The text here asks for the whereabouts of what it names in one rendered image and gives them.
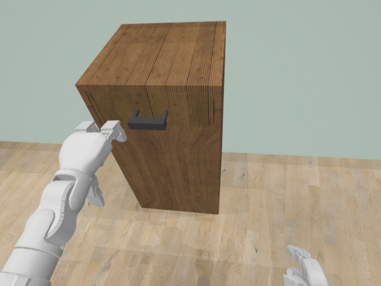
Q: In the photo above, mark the drawer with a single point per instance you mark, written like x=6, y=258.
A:
x=195, y=110

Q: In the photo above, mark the handle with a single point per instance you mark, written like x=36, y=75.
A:
x=147, y=123

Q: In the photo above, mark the robot right hand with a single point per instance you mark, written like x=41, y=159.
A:
x=311, y=273

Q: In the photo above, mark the cabinet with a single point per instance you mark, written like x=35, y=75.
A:
x=178, y=168

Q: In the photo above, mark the robot left hand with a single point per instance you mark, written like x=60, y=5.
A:
x=87, y=149

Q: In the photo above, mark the left robot forearm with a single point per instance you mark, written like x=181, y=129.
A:
x=46, y=232

